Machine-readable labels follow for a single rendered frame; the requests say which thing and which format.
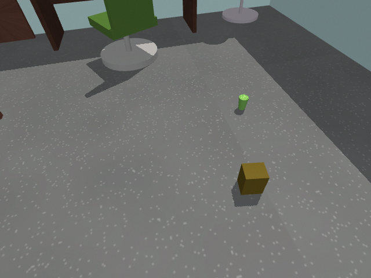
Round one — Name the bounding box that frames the coat stand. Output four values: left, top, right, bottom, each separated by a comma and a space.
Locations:
222, 0, 259, 23

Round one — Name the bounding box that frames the office chair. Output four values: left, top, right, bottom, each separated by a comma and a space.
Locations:
88, 0, 158, 71

